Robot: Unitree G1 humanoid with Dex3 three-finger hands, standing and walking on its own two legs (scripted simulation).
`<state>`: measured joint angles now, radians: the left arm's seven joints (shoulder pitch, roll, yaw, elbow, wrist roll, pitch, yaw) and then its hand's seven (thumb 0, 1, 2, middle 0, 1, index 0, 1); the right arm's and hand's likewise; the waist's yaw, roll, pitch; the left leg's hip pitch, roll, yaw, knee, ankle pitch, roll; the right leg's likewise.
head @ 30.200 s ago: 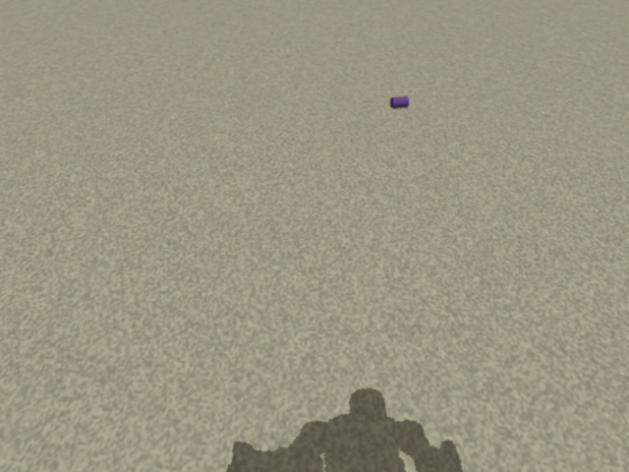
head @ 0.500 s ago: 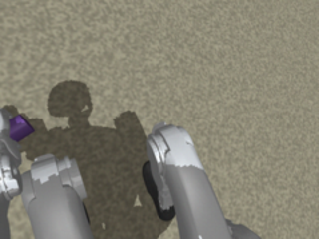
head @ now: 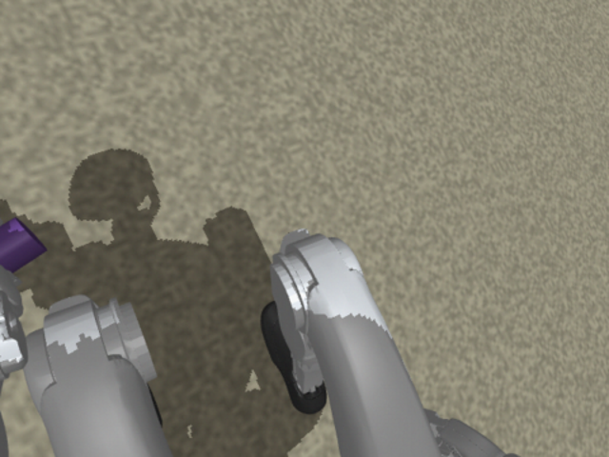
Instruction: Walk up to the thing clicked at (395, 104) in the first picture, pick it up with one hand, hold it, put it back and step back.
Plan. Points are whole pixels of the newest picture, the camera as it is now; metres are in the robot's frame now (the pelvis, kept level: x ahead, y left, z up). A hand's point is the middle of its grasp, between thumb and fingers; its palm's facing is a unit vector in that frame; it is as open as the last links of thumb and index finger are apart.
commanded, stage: open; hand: left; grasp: from above
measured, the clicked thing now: out of the picture +0.40 +0.28 -0.27
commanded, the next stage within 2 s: withdraw in 0.66 s
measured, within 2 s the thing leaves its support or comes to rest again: rests again in 0.32 s
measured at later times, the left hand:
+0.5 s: hand out of the picture +0.39 +0.29 -0.25, palm faces -0.38 -0.25 -0.89, open 10.0 cm
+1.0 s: hand out of the picture +0.41 +0.29 -0.23, palm faces -0.32 -0.26 -0.91, open 11.5 cm
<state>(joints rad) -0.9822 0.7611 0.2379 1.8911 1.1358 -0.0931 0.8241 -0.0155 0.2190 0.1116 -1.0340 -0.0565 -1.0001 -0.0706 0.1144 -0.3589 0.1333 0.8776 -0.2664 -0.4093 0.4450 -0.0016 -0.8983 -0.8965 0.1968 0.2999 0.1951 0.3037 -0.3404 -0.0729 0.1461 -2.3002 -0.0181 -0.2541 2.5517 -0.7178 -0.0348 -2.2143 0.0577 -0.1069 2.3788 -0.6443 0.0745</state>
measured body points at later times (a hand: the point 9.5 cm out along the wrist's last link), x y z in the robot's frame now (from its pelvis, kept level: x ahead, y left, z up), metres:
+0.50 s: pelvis +0.00 +0.00 +0.00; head +0.26 +0.11 +0.35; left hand +0.41 +0.30 -0.20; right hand +0.02 -0.26 -0.05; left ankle +0.07 +0.13 -0.27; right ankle +0.12 -0.13 -0.27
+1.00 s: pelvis +0.00 +0.00 +0.01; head +0.25 +0.10 +0.36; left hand +0.42 +0.30 -0.18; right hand +0.03 -0.26 -0.05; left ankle +0.07 +0.13 -0.27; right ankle +0.12 -0.13 -0.27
